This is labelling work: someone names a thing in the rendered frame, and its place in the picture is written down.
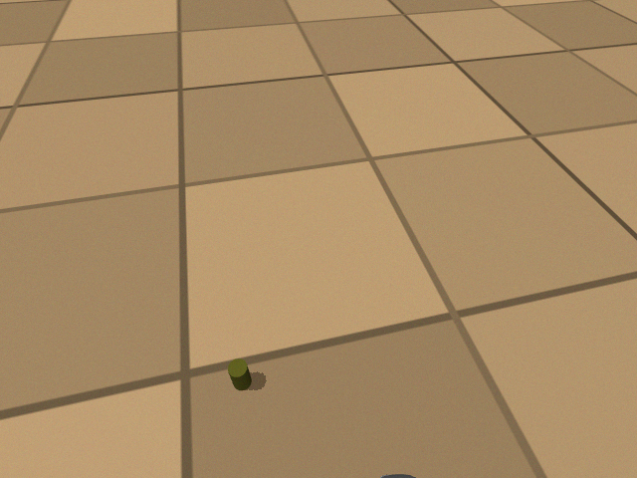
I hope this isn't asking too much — can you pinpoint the can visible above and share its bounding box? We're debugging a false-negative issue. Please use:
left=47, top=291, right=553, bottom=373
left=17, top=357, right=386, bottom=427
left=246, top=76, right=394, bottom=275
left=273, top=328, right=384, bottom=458
left=228, top=358, right=252, bottom=390

